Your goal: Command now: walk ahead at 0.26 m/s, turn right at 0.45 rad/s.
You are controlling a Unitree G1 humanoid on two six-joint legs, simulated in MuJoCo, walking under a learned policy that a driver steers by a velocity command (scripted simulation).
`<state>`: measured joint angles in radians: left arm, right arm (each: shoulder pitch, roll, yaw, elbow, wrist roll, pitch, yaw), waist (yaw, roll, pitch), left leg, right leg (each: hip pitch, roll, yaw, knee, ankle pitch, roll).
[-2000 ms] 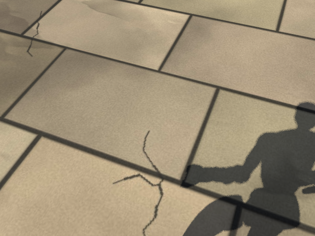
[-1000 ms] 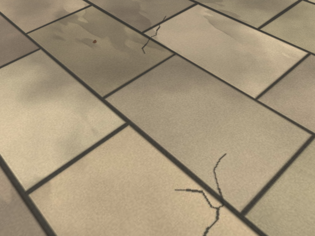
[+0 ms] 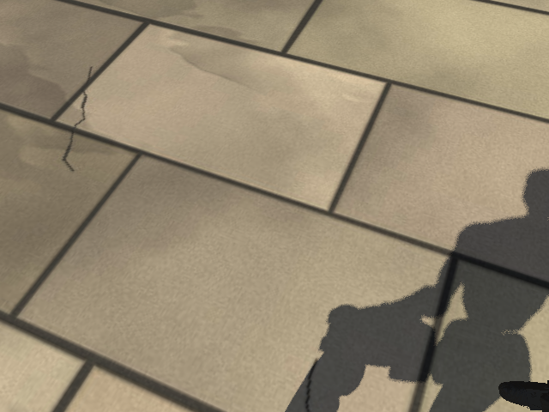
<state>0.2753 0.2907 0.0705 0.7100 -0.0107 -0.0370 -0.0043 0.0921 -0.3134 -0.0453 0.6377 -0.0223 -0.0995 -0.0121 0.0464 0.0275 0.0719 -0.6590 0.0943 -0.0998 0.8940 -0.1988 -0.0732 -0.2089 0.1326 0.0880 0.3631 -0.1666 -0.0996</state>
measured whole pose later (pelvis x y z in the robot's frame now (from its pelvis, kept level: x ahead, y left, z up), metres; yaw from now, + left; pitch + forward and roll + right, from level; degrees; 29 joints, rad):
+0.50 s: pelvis +0.13 +0.04 -0.01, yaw +2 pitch +1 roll -1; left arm 0.16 0.28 0.06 0.75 0.00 0.03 0.04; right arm 0.17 -0.28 -0.06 0.68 0.01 0.02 0.00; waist -0.03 0.02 0.07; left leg -0.39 -0.08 -0.13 0.46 -0.08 0.02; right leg -0.34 0.03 0.10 0.68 -0.40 0.05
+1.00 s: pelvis +0.15 +0.05 -0.02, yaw +20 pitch +1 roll +0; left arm 0.19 0.32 0.08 0.74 -0.01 0.01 0.01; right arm 0.17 -0.30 -0.07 0.61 0.03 0.05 0.02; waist 0.03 -0.03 0.02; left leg -0.26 -0.01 0.05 0.56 -0.33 0.02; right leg -0.26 -0.13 -0.13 0.64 -0.41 0.03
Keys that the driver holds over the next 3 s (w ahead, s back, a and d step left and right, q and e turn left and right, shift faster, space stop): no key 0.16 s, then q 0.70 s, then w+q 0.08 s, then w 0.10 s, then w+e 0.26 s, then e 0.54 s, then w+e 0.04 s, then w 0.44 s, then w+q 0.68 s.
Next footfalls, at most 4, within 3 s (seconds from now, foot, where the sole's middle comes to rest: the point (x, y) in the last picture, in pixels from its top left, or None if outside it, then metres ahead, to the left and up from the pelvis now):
0.16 left None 0.27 0.14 -0.78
0.54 right None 0.20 -0.09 -0.78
0.98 left None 0.13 0.16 -0.78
1.48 right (280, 377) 0.51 0.07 -0.78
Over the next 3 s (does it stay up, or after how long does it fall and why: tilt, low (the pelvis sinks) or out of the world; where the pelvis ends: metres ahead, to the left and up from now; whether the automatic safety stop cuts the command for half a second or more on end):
stays up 0.90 0.14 -0.02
